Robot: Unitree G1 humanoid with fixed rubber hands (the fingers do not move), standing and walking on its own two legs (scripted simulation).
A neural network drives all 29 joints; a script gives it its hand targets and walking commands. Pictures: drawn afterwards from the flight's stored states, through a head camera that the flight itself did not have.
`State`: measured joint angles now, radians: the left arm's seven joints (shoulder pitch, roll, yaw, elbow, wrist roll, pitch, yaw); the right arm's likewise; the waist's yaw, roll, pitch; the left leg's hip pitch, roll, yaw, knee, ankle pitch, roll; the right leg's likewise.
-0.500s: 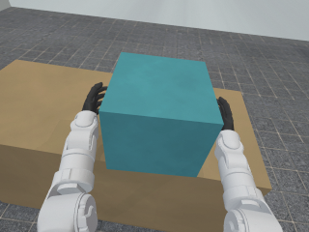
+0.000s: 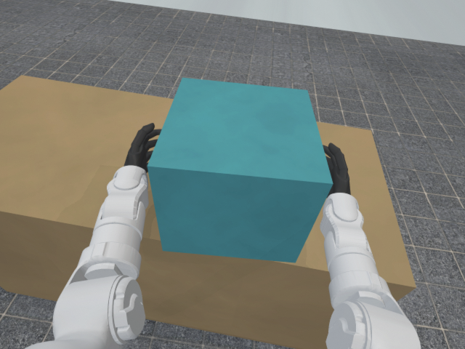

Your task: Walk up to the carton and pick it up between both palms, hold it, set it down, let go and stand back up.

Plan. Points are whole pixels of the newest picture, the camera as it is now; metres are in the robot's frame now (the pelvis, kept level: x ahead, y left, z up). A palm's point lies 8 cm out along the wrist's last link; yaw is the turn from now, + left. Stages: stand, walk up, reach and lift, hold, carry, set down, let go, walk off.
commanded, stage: set down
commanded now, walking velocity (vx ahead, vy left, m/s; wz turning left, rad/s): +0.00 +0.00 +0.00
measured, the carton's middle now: (237, 167) +0.46 +0.00 +0.06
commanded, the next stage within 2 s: none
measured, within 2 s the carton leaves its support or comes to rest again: rests again in 1.60 s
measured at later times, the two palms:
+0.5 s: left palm (147, 170) +0.43 +0.17 +0.08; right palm (331, 192) +0.40 -0.18 +0.07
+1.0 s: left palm (148, 175) +0.43 +0.17 +0.06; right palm (329, 198) +0.40 -0.18 +0.06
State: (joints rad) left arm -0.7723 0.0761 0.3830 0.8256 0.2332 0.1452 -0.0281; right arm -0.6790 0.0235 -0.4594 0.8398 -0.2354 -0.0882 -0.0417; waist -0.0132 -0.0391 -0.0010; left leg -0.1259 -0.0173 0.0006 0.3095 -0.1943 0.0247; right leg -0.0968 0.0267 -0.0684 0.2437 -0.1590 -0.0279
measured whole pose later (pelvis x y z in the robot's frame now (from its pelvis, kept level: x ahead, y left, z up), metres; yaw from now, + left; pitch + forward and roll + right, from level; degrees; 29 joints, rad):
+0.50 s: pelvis +0.01 +0.00 +0.00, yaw -1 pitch +8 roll -1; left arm -0.81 0.08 0.37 0.97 0.20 0.03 0.00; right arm -0.70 0.01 -0.52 0.89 -0.31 -0.14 -0.02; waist -0.01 -0.01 -0.06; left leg -0.27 -0.01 0.03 0.35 -0.21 0.03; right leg -0.23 0.02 -0.07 0.27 -0.17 -0.02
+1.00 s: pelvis +0.00 +0.00 +0.00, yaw -1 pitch +11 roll -1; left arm -0.88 0.11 0.42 1.14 0.21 -0.10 -0.01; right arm -0.74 0.03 -0.61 0.93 -0.38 -0.20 -0.02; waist -0.01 0.00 -0.08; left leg -0.36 -0.01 0.04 0.35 -0.19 0.03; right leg -0.33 0.02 -0.07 0.29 -0.15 -0.02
